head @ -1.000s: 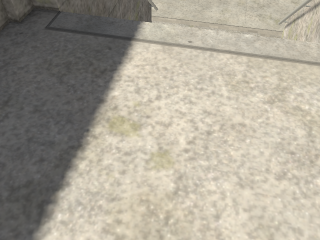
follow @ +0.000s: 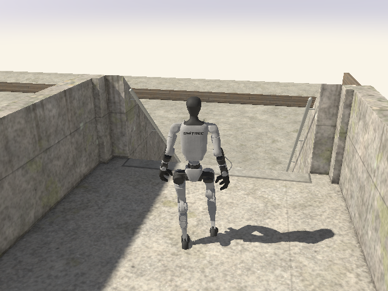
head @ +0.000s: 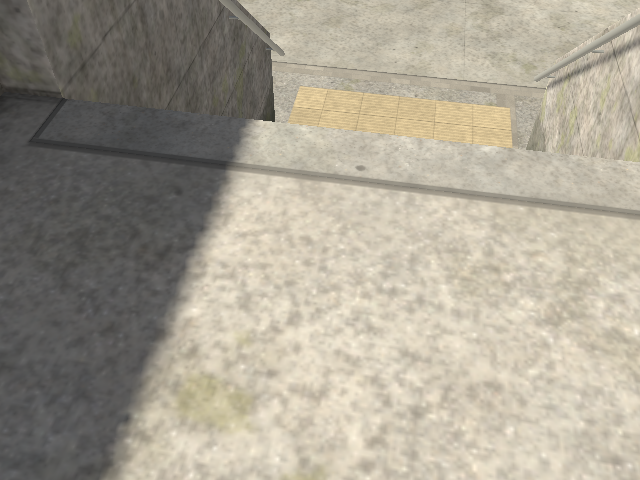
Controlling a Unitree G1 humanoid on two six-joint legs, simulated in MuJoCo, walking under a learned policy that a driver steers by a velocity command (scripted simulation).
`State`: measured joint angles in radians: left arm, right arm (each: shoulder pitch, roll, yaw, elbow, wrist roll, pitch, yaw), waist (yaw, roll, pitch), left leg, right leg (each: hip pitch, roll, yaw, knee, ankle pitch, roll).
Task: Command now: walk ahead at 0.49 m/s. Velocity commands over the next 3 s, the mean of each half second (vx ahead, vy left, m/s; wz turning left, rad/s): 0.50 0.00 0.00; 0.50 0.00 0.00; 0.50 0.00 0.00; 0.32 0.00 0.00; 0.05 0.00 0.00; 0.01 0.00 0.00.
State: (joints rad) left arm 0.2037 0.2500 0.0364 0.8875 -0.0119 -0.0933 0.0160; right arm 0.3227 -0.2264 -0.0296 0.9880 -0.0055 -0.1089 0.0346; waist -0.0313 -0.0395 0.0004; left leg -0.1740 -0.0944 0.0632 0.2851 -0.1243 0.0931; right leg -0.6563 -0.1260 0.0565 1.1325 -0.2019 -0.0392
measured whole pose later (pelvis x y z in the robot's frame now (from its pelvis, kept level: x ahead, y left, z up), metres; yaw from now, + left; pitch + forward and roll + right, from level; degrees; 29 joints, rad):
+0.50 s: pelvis +0.27 -0.08 +0.00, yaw +1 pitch +1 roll +0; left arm 0.29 0.23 0.04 0.92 0.00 -0.11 -0.03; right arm 0.23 -0.28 -0.04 0.93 0.02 -0.09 0.00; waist 0.02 0.04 0.00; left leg -0.59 0.10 -0.03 1.11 -0.24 0.05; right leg -0.21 0.04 -0.06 0.33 -0.15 -0.07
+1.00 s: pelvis +0.55 -0.01 -0.01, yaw +1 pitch +1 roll +0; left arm 0.29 0.26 0.05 0.96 -0.02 -0.10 0.00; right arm 0.18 -0.24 -0.05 0.90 0.00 -0.10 0.03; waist 0.00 -0.03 0.02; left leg -0.34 -0.03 0.06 0.46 -0.15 0.07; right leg -0.44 -0.06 0.03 1.19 -0.35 -0.05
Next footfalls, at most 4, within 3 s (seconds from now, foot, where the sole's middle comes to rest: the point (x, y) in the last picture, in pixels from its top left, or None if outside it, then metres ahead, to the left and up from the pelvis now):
0.30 right None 0.33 -0.17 -0.78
0.86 left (289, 424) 0.64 0.07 -0.78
1.42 right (381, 305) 0.96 -0.16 -0.78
1.90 left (292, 237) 1.20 0.07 -0.78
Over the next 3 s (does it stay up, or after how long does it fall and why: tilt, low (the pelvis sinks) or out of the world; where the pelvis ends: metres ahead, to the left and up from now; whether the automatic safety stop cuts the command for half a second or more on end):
stays up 1.12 -0.06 -0.01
